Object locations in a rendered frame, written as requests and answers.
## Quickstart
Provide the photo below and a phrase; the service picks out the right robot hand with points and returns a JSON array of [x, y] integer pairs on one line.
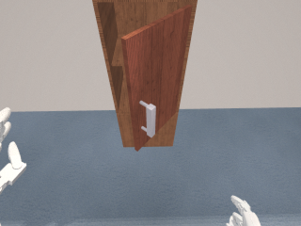
[[247, 218]]

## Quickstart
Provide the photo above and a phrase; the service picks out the left robot hand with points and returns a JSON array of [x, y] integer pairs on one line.
[[13, 170]]

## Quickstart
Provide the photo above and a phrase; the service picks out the cupboard door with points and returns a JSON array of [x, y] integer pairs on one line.
[[153, 58]]

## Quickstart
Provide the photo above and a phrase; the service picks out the handle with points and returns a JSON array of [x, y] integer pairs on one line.
[[150, 119]]

